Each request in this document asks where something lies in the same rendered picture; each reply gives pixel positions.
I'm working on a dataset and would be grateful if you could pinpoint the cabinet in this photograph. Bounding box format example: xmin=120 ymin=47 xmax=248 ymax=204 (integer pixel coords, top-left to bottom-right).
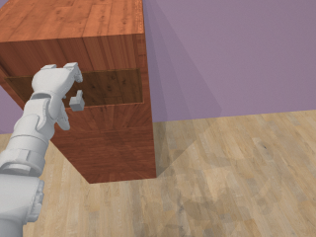
xmin=0 ymin=0 xmax=157 ymax=184

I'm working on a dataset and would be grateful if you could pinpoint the robot left hand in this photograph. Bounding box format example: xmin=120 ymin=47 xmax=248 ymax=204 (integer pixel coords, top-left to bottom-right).
xmin=32 ymin=62 xmax=83 ymax=130

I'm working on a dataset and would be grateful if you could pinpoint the drawer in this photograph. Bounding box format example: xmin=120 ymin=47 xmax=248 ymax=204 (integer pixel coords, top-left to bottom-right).
xmin=4 ymin=67 xmax=143 ymax=109

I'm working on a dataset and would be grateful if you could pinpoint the robot left forearm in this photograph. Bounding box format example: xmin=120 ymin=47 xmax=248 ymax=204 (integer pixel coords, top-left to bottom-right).
xmin=0 ymin=90 xmax=62 ymax=178

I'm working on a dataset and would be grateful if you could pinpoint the left robot upper arm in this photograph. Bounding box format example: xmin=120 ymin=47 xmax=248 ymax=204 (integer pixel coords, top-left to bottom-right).
xmin=0 ymin=174 xmax=44 ymax=237

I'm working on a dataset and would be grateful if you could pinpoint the handle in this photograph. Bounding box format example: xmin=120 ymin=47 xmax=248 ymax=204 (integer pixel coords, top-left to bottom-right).
xmin=69 ymin=90 xmax=85 ymax=112

